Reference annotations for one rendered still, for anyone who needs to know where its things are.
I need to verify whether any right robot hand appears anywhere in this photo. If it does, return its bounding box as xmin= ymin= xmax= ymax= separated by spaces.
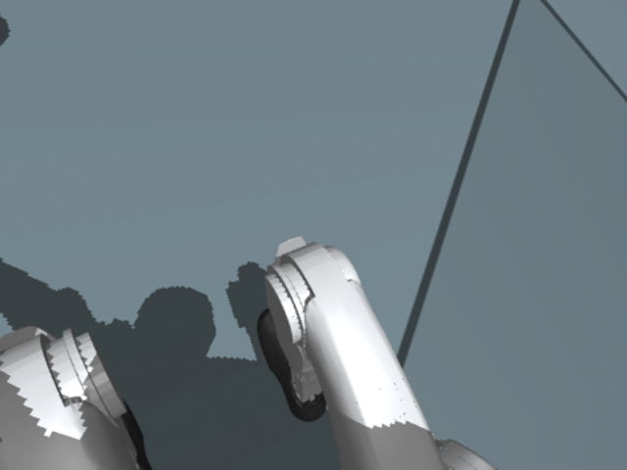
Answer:
xmin=431 ymin=433 xmax=498 ymax=470

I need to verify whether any left robot foot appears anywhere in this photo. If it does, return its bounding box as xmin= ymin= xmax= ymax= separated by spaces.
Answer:
xmin=121 ymin=399 xmax=152 ymax=470

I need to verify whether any right robot foot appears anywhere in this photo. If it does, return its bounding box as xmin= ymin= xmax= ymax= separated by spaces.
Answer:
xmin=257 ymin=308 xmax=326 ymax=422

